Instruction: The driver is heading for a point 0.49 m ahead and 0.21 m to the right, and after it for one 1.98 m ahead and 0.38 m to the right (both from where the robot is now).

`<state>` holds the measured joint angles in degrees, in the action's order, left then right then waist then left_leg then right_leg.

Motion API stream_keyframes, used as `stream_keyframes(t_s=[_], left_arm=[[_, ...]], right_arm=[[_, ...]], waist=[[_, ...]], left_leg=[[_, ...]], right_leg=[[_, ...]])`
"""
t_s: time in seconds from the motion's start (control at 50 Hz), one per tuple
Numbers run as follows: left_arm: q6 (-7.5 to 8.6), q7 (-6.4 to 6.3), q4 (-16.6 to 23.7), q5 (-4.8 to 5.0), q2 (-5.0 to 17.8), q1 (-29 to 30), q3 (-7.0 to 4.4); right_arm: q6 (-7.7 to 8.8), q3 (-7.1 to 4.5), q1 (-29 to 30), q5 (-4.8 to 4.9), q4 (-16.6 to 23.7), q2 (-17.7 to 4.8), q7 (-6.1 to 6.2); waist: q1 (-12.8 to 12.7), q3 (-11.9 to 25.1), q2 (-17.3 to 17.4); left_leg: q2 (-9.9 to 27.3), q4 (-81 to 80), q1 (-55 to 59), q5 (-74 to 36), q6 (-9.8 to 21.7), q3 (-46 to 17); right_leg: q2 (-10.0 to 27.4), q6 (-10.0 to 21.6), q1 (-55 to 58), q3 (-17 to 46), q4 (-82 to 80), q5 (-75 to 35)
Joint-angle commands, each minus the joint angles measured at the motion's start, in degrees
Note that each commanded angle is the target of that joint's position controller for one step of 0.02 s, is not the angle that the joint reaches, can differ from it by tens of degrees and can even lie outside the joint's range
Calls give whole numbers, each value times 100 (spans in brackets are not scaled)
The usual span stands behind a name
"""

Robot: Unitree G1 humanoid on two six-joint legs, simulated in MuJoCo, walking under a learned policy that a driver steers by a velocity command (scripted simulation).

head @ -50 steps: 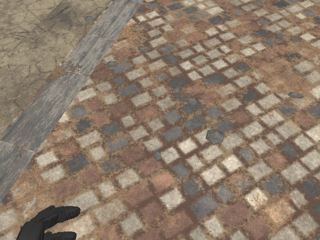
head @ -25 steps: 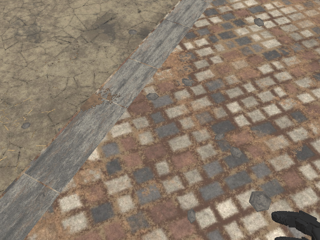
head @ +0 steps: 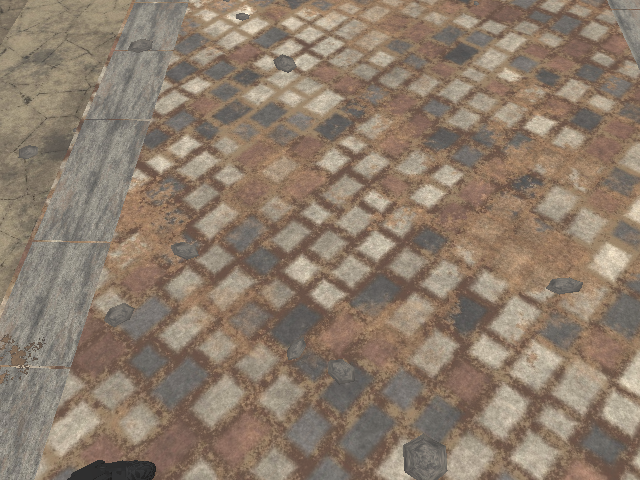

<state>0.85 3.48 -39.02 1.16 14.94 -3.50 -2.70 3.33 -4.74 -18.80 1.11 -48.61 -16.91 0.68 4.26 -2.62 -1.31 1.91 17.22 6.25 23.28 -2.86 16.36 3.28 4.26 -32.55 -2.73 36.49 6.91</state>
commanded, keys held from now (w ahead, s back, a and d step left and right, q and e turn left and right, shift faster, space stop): w+e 0.98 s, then w+q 0.02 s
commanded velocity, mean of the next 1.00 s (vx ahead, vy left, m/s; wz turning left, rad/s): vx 0.50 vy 0.00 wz -0.59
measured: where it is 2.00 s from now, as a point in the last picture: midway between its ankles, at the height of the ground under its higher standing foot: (477, 231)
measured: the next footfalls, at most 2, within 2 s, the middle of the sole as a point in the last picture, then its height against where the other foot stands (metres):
right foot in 0.02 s outside the picture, level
left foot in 0.52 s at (299, 460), level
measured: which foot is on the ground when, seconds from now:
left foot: down 0.00-0.04, up 0.06-0.50, down 0.52-1.00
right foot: up 0.00-0.00, down 0.02-0.54, up 0.56-1.00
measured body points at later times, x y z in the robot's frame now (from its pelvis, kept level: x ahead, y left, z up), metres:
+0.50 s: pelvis +0.29 -0.02 +0.01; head +0.31 -0.04 +0.45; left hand +0.40 +0.26 -0.10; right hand +0.46 -0.31 -0.06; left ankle +0.46 +0.06 -0.72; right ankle +0.14 -0.10 -0.72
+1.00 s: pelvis +0.52 -0.12 +0.00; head +0.55 -0.16 +0.45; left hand +0.85 -0.07 -0.07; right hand +0.37 -0.38 -0.13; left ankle +0.46 +0.06 -0.72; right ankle +0.58 -0.30 -0.71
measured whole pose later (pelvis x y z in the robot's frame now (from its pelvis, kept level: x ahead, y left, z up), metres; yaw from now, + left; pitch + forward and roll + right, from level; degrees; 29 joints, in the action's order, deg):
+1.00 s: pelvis +0.52 -0.12 +0.00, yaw -36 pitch +2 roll +2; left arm 0.7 3.0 -33.8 1.1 15.8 -4.2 -3.2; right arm 3.6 -4.5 -18.5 1.4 -48.6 -18.1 0.0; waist 5.2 -2.9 -1.2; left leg 1.8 16.3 5.5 22.3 -2.6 13.7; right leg 3.4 3.6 -33.6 -1.5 36.3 6.1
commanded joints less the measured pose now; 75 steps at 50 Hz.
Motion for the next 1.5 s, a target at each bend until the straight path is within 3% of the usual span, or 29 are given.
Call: stream_keyframes(t_s=[0.02,0.04,0.06,0.08,0.1,0.12,0.16,0.22,0.34,0.44,0.5,0.52,0.54,0.56,0.58,0.64,0.72,0.94,0.98,1.02,1.04,1.06,1.08,1.1,1.14,1.22,1.3,1.4,1.5], left_arm=[[13,-66,63,29,1075,-1399,-495],[-55,-197,-133,48,1618,-2236,-692],[6,-210,54,75,2097,-1788,-717],[107,-153,180,30,1589,-1866,-553],[198,-143,115,-18,1268,-1761,-464],[255,-135,114,-4,1117,-1443,-414],[281,-188,269,-73,823,-905,-313],[312,-278,257,-52,950,-967,-348],[223,-438,67,9,1110,-1452,-392],[143,-474,-84,46,1062,-1773,-392],[101,-474,-27,15,939,-1582,-363],[118,-444,61,-41,639,-1537,-249],[159,-451,182,68,305,-2184,-145],[188,-458,217,111,590,-2345,-139],[164,-453,175,130,1049,-1926,-263],[100,-411,348,3,953,-1245,-313],[-6,-361,463,34,574,-1148,-237],[85,-41,961,31,446,291,-141],[54,-24,998,-8,629,101,-235],[30,-97,679,-35,944,-1185,-455],[-10,-207,412,-25,1286,-2186,-595],[45,-259,414,-16,1931,-2075,-624],[118,-239,528,-40,1422,-2260,-485],[195,-208,414,-104,1210,-2015,-396],[273,-209,334,-115,884,-1331,-292],[502,-221,187,-181,683,-958,-247],[561,-316,-60,-243,710,-1056,-263],[514,-394,-313,-180,870,-1296,-295],[263,-457,-536,-76,1052,-1511,-366]], right_arm=[[-62,-262,333,93,360,-1163,60],[-16,-140,211,-79,475,-860,75],[154,77,-105,-185,829,-175,31],[382,15,419,-1,882,-669,-57],[481,-11,846,180,1029,-795,-98],[524,8,874,95,1006,-720,-60],[445,-60,757,-138,906,-797,-19],[277,-30,762,-205,943,-606,-30],[282,121,1987,-149,1270,-294,-107],[396,39,2278,-65,1407,-557,-226],[473,-107,1389,-80,1197,-779,-189],[500,-190,634,-182,1110,-1011,-145],[439,-317,-120,-281,982,-1485,-116],[382,-263,-226,-135,897,-1207,-173],[345,-142,69,-86,974,-769,-152],[272,1,696,-185,943,-407,-106],[355,-57,712,-136,756,-530,-98],[126,-201,226,19,333,-1092,-54],[55,-254,255,80,328,-1268,-30],[1,-198,177,126,239,-1224,-17],[33,-51,95,-16,272,-926,-18],[140,234,-562,-191,516,-119,-117],[273,118,-109,47,378,-714,-170],[315,31,520,260,588,-962,-193],[309,52,713,85,562,-826,-143],[-17,53,198,81,314,-533,-123],[-49,57,644,41,436,-396,-113],[15,169,1455,5,712,-154,-278],[23,169,1863,7,1124,-204,-479]], waist=[[-1166,833,509],[-1418,1325,-259],[-696,1858,-1569],[-1120,2215,-726],[-1108,1470,-482],[-809,913,28],[-435,623,-48],[-332,496,-6],[-781,194,-273],[-829,192,-421],[-317,499,-602],[43,1192,-306],[-20,2122,1098],[-68,2150,1864],[24,1330,1171],[-245,238,688],[-351,94,707],[30,-225,473],[-204,2,629],[-998,753,508],[-1429,1312,50],[-697,1968,-1458],[-1195,2580,-692],[-1232,1638,-484],[-784,784,-186],[-340,438,-216],[-437,87,-134],[-786,-226,-38],[-808,-238,-122]], left_leg=[[1201,2268,-587,-6007,667,-194],[902,4115,-2116,-3758,365,-191],[-423,6124,-4515,917,6,-979],[-244,6470,-5088,937,147,-2216],[-10,6279,-5384,473,293,-2164],[251,5695,-5163,11,345,-2153],[512,4948,-4408,-448,281,-2190],[455,4245,-4138,-764,36,-2042],[-16,1836,-3697,-2746,-153,-1910],[-173,1087,-3432,-2462,52,-2146],[-201,717,-2208,-2041,398,-1990],[437,874,-848,-1925,731,-2512],[1751,684,1341,-837,1585,-4698],[2252,106,1540,475,1784,-6237],[2061,-44,849,970,1552,-5594],[1423,-399,-978,-714,1246,-3673],[1292,-834,-1389,-1703,1373,-2588],[1404,-653,-382,-3143,1061,-923],[1425,12,-138,-4928,948,-699],[1259,1717,-662,-5999,804,-501],[1049,3268,-2022,-4355,609,-488],[-7,5403,-4335,885,268,-834],[-53,6109,-4684,1125,332,-2011],[172,6164,-5098,673,403,-2010],[609,5352,-4731,-211,406,-1996],[697,4871,-4079,-976,220,-2166],[544,3821,-4606,-2178,104,-2329],[398,2310,-4519,-3120,244,-1827],[136,1774,-4736,-2113,597,-1366]], right_leg=[[-726,495,2155,-439,-382,181],[23,851,3880,898,-517,60],[1368,2004,5376,4393,-1452,1274],[1586,1955,5456,4974,-2099,1675],[1426,1701,4929,4141,-2093,1314],[1146,1481,4051,3417,-2053,604],[786,1299,2958,2658,-2175,-424],[621,1350,2329,2227,-2373,-1228],[127,873,1825,1737,-2294,-543],[421,735,2462,2489,-1670,-137],[241,488,2481,2624,-835,-717],[-67,290,1990,2294,415,-494],[-892,-183,77,1452,2403,1168],[-709,-278,-972,1359,3415,2731],[-388,-322,-1303,1406,3844,2254],[145,-352,-868,1084,3382,1303],[338,-439,-771,884,2784,869],[130,-184,-494,151,94,-425],[-189,45,49,-144,-36,187],[-646,415,2149,-259,-554,36],[-109,668,4001,629,-560,-151],[1623,1652,5634,3833,-1064,715],[1964,1767,5573,4668,-1717,1155],[1757,1455,4913,3609,-1783,613],[1282,1066,3424,2245,-1947,-337],[1064,967,2390,1123,-2688,-916],[886,735,2524,261,-2908,-1196],[924,505,2928,-390,-3027,-1310],[1241,382,4051,-672,-2254,-3043]])
Velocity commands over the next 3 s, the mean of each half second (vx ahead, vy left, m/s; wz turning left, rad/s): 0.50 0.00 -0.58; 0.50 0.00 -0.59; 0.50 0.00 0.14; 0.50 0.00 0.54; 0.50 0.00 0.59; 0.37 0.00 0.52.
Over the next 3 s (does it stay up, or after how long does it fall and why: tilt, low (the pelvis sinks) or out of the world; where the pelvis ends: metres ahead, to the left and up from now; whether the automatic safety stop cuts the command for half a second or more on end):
stays up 1.53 -0.39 0.01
